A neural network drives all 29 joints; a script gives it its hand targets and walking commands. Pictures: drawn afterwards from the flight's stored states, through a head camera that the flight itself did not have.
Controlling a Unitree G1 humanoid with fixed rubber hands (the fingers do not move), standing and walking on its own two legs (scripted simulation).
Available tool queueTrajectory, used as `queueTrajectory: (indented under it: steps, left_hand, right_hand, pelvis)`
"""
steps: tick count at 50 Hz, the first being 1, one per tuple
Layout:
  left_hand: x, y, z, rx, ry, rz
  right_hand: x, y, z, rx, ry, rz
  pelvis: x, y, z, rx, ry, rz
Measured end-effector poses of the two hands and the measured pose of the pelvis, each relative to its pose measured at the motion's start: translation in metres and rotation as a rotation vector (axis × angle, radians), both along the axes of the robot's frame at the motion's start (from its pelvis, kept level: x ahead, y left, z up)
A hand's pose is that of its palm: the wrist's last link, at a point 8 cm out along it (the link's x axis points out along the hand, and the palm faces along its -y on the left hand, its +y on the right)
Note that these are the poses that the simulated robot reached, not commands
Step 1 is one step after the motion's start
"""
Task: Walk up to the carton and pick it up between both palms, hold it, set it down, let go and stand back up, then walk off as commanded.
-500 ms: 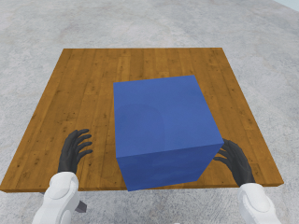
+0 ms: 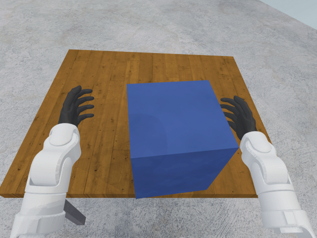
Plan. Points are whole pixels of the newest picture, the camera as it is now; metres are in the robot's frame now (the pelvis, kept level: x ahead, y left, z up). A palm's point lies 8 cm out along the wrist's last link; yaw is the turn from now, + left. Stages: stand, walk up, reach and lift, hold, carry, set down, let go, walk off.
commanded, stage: reach and lift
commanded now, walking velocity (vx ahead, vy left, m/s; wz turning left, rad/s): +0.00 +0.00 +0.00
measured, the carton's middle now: (170, 142) +0.36 -0.03 +0.03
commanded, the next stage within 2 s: none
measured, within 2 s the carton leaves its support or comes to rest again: neither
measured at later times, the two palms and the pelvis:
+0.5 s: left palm (75, 91) +0.40 +0.19 +0.16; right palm (241, 99) +0.42 -0.20 +0.14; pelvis +0.01 +0.00 +0.00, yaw +0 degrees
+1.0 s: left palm (98, 100) +0.42 +0.16 +0.12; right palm (244, 106) +0.43 -0.22 +0.11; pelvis +0.01 +0.00 +0.00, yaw -1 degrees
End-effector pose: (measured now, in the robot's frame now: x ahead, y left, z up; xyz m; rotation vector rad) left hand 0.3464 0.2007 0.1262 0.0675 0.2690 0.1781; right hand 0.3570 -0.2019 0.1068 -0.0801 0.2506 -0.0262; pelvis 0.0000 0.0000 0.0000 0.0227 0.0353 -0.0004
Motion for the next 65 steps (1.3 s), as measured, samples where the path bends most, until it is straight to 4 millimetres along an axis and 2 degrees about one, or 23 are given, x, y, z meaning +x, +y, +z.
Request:
queueTrajectory:
  steps: [5, 10, 24, 34, 44, 49, 54, 58, 65]
  left_hand:
    - [0.008, 0.005, -0.003, -0.006, 0.022, 0.010]
    - [0.016, 0.008, 0.000, 0.003, 0.026, 0.018]
    - [0.053, -0.006, 0.036, 0.029, -0.014, 0.004]
    - [0.072, -0.013, 0.042, 0.042, 0.007, 0.010]
    - [0.076, -0.022, 0.015, -0.015, 0.026, 0.002]
    - [0.076, -0.039, -0.006, -0.030, 0.051, -0.024]
    - [0.071, -0.053, -0.032, -0.040, 0.029, -0.054]
    - [0.063, -0.051, -0.049, -0.043, 0.004, -0.038]
    - [0.055, -0.034, -0.066, -0.056, -0.015, 0.014]
  right_hand:
    - [0.016, 0.008, 0.007, -0.009, -0.003, 0.010]
    - [0.031, 0.008, 0.016, -0.002, -0.012, -0.007]
    - [0.059, 0.006, 0.035, 0.040, -0.022, -0.031]
    - [0.074, 0.005, 0.044, 0.069, -0.024, -0.052]
    - [0.076, -0.001, 0.030, 0.067, 0.020, -0.076]
    - [0.071, -0.017, 0.009, 0.143, 0.012, -0.085]
    - [0.065, -0.013, -0.012, 0.108, -0.015, -0.038]
    - [0.059, -0.007, -0.025, 0.070, -0.023, -0.002]
    - [0.059, -0.002, -0.036, 0.037, -0.007, 0.012]
  pelvis:
    - [0.004, 0.002, 0.000, -0.001, 0.006, 0.001]
    - [0.008, 0.003, 0.000, -0.001, 0.011, 0.001]
    - [0.009, -0.003, 0.000, -0.002, 0.012, -0.004]
    - [0.009, -0.004, 0.000, -0.002, 0.011, -0.005]
    - [0.010, -0.003, 0.001, -0.009, 0.018, -0.010]
    - [0.012, -0.001, 0.003, -0.031, 0.042, -0.022]
    - [0.010, -0.004, 0.003, -0.030, 0.041, -0.024]
    - [0.009, -0.006, 0.003, -0.030, 0.039, -0.025]
    - [0.012, -0.004, 0.003, -0.030, 0.075, -0.023]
